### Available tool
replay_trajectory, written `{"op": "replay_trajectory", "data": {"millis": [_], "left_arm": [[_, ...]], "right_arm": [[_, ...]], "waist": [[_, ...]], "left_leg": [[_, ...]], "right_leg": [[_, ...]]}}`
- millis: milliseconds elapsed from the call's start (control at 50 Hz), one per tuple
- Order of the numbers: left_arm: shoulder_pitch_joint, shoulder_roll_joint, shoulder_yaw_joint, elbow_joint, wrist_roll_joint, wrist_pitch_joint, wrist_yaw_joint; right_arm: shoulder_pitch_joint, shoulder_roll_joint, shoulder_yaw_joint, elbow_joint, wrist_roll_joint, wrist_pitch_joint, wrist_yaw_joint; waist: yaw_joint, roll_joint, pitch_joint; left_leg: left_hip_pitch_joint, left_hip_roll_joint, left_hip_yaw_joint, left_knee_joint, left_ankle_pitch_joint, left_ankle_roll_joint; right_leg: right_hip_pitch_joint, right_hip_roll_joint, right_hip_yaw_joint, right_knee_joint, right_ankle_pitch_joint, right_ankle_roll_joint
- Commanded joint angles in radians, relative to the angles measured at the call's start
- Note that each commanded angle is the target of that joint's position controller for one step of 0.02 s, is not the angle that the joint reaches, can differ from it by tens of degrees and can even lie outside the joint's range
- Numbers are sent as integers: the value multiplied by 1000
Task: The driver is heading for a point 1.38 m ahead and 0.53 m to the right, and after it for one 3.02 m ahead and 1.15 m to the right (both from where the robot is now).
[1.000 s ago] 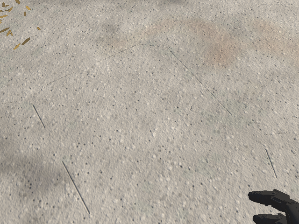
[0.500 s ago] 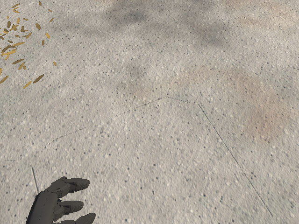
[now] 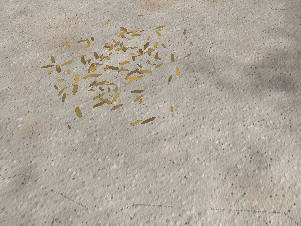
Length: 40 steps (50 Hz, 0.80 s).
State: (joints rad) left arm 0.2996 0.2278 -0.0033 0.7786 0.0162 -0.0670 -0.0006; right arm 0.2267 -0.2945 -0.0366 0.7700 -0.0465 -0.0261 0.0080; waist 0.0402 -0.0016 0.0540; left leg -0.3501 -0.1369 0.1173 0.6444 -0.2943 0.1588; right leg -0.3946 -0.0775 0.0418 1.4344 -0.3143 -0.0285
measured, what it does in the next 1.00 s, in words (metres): walks ahead, turning right: right foot, then left foot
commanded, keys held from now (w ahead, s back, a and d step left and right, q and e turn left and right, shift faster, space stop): w+e+shift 0.82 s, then w+shift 0.10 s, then w+q+shift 0.08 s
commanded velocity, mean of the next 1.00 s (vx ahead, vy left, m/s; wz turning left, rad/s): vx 1.00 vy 0.00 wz -0.70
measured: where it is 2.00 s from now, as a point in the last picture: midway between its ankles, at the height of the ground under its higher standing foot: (285, 49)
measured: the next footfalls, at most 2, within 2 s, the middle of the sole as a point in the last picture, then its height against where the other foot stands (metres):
right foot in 0.34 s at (197, 223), level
left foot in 0.74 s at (193, 133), level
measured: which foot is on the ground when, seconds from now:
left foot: down 0.00-0.34, up 0.36-0.72, down 0.74-1.00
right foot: up 0.00-0.32, down 0.34-0.74, up 0.76-1.00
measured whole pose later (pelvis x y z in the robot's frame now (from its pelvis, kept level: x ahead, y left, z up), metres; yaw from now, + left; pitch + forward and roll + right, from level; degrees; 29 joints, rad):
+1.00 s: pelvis +0.91 -0.27 +0.02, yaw -46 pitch +2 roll +3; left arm 0.04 0.35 0.04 0.64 0.05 -0.02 -0.06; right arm 0.50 -0.33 -0.05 0.87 -0.03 -0.10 0.00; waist -0.08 -0.05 -0.01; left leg -0.05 0.00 0.13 0.33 -0.31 -0.02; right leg -0.70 -0.01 0.06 1.10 -0.21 -0.09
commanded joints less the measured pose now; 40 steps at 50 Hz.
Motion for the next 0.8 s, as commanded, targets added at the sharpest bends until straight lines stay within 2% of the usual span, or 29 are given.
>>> {"op": "replay_trajectory", "data": {"millis": [20, 60, 100, 140, 180, 220, 260, 280, 300, 320, 340, 360, 380, 400, 420, 460, 480, 520, 540, 600, 640, 660, 680, 700, 720, 740, 760, 780, 800], "left_arm": [[80, 137, 34, -21, 6, 35, -22], [-7, 113, 34, -36, -1, 48, -35], [-107, 85, 27, -69, -11, 43, -41], [-180, 81, 25, -80, -13, 30, -53], [-247, 64, 17, -100, -15, 22, -69], [-258, 73, 18, -97, -13, 19, -77], [-182, 118, 30, -75, -7, 27, -73], [-77, 151, 42, -48, -7, 32, -68], [99, 195, 64, 0, -8, 36, -60], [322, 244, 93, 64, -4, 39, -46], [357, 278, 117, 84, -13, 46, -25], [242, 369, 133, 60, 11, 58, -20], [208, 357, 141, 19, 0, 59, -18], [180, 288, 130, 19, 0, 56, -7], [143, 241, 118, 31, 0, 52, -6], [94, 214, 102, 23, -6, 27, 2], [83, 208, 96, 18, -11, 14, -1], [78, 238, 104, 7, -15, -7, -7], [84, 239, 107, 6, -14, -11, -6], [136, 253, 121, 14, -27, -12, -17], [159, 267, 129, 19, -28, -10, -16], [151, 273, 132, 16, -27, -8, -11], [135, 285, 136, 10, -25, -9, -6], [121, 310, 141, 5, -18, -10, -4], [71, 345, 147, -6, -12, -13, -7], [11, 307, 137, -26, -2, -25, -8], [24, 125, 91, -67, -11, -33, -4], [137, 114, 65, -125, -51, -24, -7], [46, 196, 72, -80, -16, -1, 2]], "right_arm": [[81, -104, -31, -20, 9, -69, -10], [99, -92, -29, 8, 20, -94, 2], [123, -86, -28, 22, 25, -107, 12], [120, -63, -19, 30, 31, -116, 12], [148, -76, -15, 44, 39, -125, 1], [181, -103, -14, 61, 38, -124, -14], [176, -159, -26, 58, 23, -100, -44], [154, -184, -34, 52, 13, -80, -57], [108, -209, -43, 36, 2, -59, -65], [37, -228, -50, 11, -6, -43, -65], [1, -159, -35, 11, -9, -47, -43], [74, -6, 7, -86, 5, -71, -22], [24, -54, 21, -139, 10, -99, -21], [-36, -92, 22, -144, 6, -118, -15], [-40, -98, 22, -140, 5, -121, -11], [-27, -88, 32, -140, -29, -77, -7], [-30, -80, 37, -145, -34, -54, -4], [-134, -67, 48, -198, -30, -35, 7], [-198, -57, 55, -224, -19, -37, 13], [-301, -30, 66, -259, 10, -44, 18], [-328, -48, 60, -273, 18, -49, 13], [-321, -61, 56, -275, 18, -52, 9], [-276, -86, 45, -262, 16, -54, 2], [-178, -131, 25, -234, 19, -58, -9], [-2, -175, 2, -192, 25, -63, -23], [232, -228, -27, -139, 16, -65, -44], [375, -293, -48, -111, -26, -68, -59], [242, -339, -64, -126, -29, -60, -45], [110, -206, -49, -160, -21, -53, -38]], "waist": [[-1, -59, -17], [-14, -21, 51], [-40, 16, 81], [-51, 0, 85], [-67, 0, 81], [-64, 24, 51], [-9, 96, -30], [54, 128, -86], [146, 142, -163], [257, 116, -228], [250, -18, -189], [55, -299, -202], [96, -146, -302], [71, 10, -169], [7, 88, -66], [-69, 106, 11], [-87, 91, 30], [-72, 53, 68], [-51, 31, 82], [29, -24, 39], [56, -51, 6], [49, -56, -9], [25, -57, -45], [-22, -53, -122], [-134, -53, -216], [-252, -37, -323], [-247, 225, -432], [-107, 487, -528], [-120, 235, -338]], "left_leg": [[108, 363, -399, -469, 66, 84], [107, 319, -262, -530, 166, 32], [135, 278, -130, -564, 331, -15], [174, 223, 4, -574, 515, -59], [227, 243, 59, -612, 642, -84], [351, 264, 96, -570, 970, -119], [493, 295, 115, -400, 1357, -151], [514, 315, 116, -248, 1489, -158], [473, 333, 107, -19, 1535, -156], [333, 331, 89, 310, 1399, -143], [96, 185, 88, 704, 560, -129], [-402, 37, -31, 1061, -236, -192], [-546, 72, -215, 1064, -178, -169], [-546, 138, -242, 928, -72, -149], [-481, 180, -224, 804, -27, -149], [-363, 225, -209, 684, -44, -184], [-314, 242, -191, 607, -57, -200], [-251, 249, -132, 413, 17, -223], [-224, 244, -113, 307, 107, -231], [-125, 191, -88, 44, 368, -217], [-97, 167, -100, -44, 406, -199], [-62, 155, -112, -97, 392, -190], [14, 132, -120, -136, 356, -181], [133, 104, -126, -130, 276, -170], [320, 116, -131, -125, 202, -161], [574, 208, -195, -69, 59, -143], [810, 494, -524, -137, -299, -111], [832, 645, -1067, -364, -461, -14], [669, 569, -925, -391, -580, -18]], "right_leg": [[-181, -69, 73, -108, 15, -7], [-257, -74, 58, -221, 111, -12], [-305, -65, 21, -368, 251, -27], [-278, -29, -67, -518, 387, -48], [-215, -4, -135, -668, 499, -76], [-160, 61, -200, -751, 531, -105], [-92, 142, -244, -771, 409, -128], [6, 180, -251, -762, 328, -141], [175, 203, -231, -746, 249, -166], [401, 185, -146, -796, 162, -213], [534, 119, -32, -817, 92, -254], [764, -94, 469, -853, 161, -432], [817, -174, 762, -1092, -62, -496], [664, -168, 730, -1197, -148, -428], [487, -133, 639, -1221, -89, -373], [247, -35, 478, -1234, 48, -331], [147, 4, 420, -1251, 69, -322], [14, 65, 341, -1295, 169, -314], [-17, 86, 321, -1302, 234, -299], [56, 109, 299, -1273, 461, -229], [171, 81, 324, -1233, 569, -204], [217, 73, 333, -1196, 615, -187], [258, 73, 342, -1126, 723, -163], [294, 73, 345, -997, 855, -139], [262, 86, 336, -789, 872, -119], [124, 121, 304, -520, 738, -106], [-128, 211, 201, -172, -66, -106], [-320, 217, 123, 10, -182, -93], [-385, 122, 90, 20, -52, -99]]}}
